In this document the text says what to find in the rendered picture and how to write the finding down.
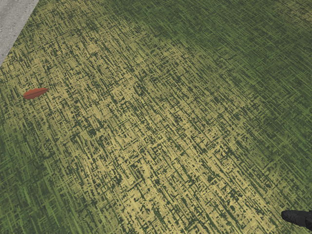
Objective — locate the robot right hand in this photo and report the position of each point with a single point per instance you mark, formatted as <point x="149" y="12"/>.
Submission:
<point x="300" y="218"/>

